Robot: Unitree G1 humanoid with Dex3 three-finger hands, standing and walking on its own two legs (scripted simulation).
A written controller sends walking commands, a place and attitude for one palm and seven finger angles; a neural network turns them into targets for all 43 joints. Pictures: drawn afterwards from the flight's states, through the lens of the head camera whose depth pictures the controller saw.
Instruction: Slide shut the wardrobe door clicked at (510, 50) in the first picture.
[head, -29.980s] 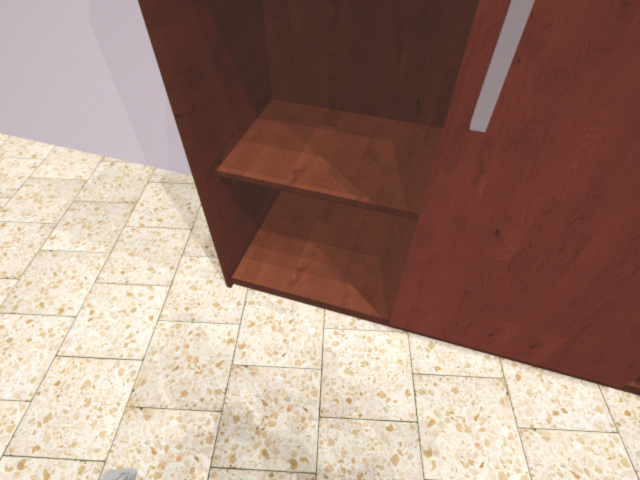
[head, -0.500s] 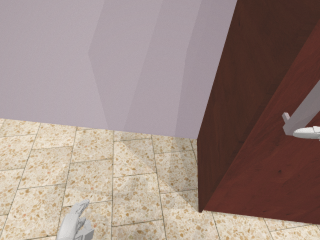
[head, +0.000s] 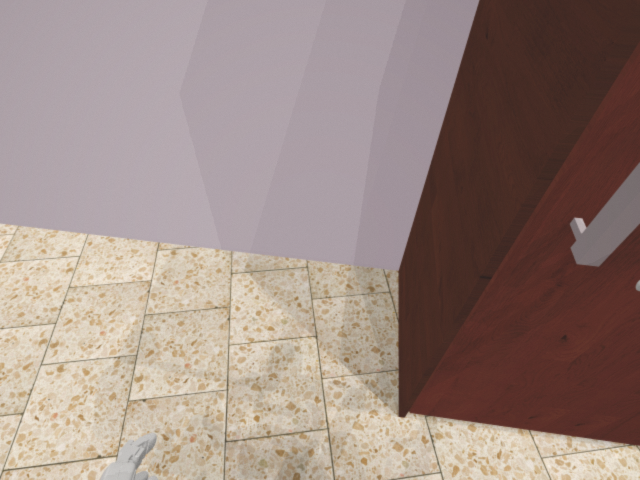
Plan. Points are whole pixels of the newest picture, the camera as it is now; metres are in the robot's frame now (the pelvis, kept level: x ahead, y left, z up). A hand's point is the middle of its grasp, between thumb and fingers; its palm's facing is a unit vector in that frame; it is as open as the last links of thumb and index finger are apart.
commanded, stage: slip the hand off the handle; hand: right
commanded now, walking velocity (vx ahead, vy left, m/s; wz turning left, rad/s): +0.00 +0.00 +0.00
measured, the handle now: (639, 170) +0.39 -0.31 +0.23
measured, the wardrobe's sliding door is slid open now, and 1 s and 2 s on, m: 0.00 0.00 0.00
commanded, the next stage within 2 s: draw the hand back to the body in 0.50 s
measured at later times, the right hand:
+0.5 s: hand out of the picture +0.23 -0.35 +0.21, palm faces +0.52 +0.82 -0.23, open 14.7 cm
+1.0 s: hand out of the picture +0.21 -0.32 +0.21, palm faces +0.14 +0.99 -0.07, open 14.7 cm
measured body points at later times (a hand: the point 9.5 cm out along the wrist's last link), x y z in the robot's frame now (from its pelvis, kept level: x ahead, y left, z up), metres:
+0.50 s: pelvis +0.00 -0.01 +0.00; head -0.02 -0.01 +0.45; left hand +0.22 +0.19 -0.06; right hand +0.19 -0.39 +0.23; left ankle -0.02 +0.11 -0.73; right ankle +0.03 -0.11 -0.73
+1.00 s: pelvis -0.01 +0.00 +0.01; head -0.05 +0.02 +0.46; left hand +0.20 +0.22 -0.04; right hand +0.20 -0.37 +0.21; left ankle -0.02 +0.11 -0.73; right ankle +0.03 -0.11 -0.73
